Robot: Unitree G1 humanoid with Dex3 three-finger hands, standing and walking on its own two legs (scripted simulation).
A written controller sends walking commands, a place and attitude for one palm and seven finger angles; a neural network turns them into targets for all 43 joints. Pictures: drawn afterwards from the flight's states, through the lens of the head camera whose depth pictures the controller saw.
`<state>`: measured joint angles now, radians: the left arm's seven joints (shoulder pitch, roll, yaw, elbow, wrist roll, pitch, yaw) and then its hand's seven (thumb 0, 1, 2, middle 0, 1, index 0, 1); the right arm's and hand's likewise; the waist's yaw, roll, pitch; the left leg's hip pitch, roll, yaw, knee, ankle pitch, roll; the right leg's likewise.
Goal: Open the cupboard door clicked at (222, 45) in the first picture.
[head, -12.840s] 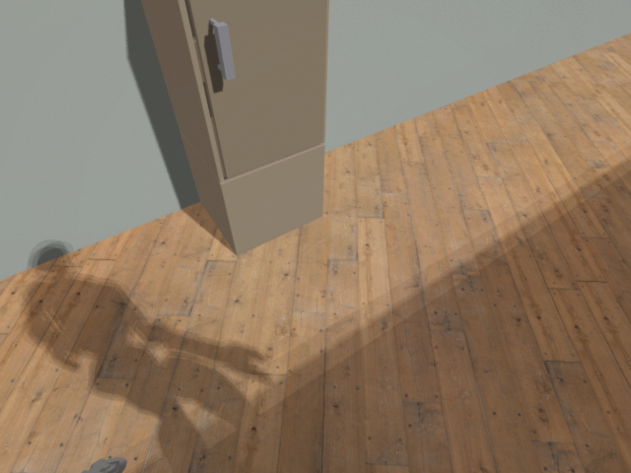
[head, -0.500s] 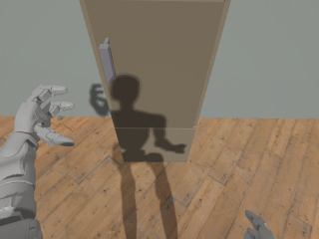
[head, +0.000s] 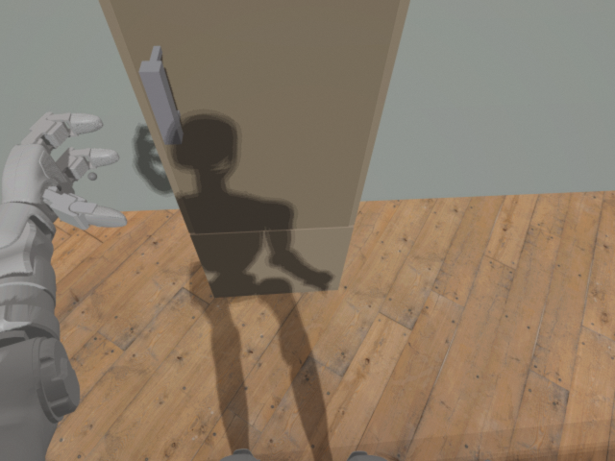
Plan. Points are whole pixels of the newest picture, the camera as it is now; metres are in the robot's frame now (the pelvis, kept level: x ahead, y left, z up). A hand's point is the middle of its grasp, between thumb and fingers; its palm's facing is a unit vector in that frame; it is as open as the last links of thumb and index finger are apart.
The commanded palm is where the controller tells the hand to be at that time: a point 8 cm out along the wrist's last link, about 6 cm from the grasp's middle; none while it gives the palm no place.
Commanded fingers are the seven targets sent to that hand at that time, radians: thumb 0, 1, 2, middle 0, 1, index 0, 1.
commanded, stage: move the hooked fingers beside the handle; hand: left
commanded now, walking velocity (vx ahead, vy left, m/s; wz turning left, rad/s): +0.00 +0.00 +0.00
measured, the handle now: (165, 96) +0.62 +0.22 +0.10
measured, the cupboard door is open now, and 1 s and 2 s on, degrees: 0 0 0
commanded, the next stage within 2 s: slide the fingers in behind the handle in 1.90 s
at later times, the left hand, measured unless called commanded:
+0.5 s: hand (110, 131) +0.52 +0.27 +0.12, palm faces +0.06 -1.00 -0.01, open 14.0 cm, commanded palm +0.51 +0.32 +0.11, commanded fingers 0.00 -0.50 0.30 -0.30 -1.20 -0.30 -1.20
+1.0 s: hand (119, 115) +0.58 +0.27 +0.10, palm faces +0.07 -1.00 -0.01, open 14.0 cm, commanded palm +0.55 +0.31 +0.10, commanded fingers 0.00 -0.50 0.30 -0.30 -1.20 -0.30 -1.20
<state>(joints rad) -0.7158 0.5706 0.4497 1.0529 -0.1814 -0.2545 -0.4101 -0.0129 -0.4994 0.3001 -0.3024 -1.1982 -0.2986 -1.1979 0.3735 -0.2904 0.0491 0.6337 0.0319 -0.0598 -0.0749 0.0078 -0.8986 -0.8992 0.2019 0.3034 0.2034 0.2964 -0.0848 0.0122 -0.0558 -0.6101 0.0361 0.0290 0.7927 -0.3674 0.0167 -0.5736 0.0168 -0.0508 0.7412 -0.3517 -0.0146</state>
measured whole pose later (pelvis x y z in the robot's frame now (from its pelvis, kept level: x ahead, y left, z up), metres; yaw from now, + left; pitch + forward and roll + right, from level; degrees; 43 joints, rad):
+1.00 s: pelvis +0.02 +0.02 -0.02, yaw -3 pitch +23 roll -5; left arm -1.10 0.86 0.56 1.32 -0.01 -0.23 -0.37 -0.01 -0.50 0.30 -0.30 -1.20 -0.30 -1.20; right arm 0.50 -0.28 0.07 0.60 -0.03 0.10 -0.03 0.00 -0.90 -0.90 0.20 0.30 0.20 0.30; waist -0.24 0.03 -0.06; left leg -0.88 0.07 0.03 0.91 -0.43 0.04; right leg -0.81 0.05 -0.04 0.77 -0.36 0.01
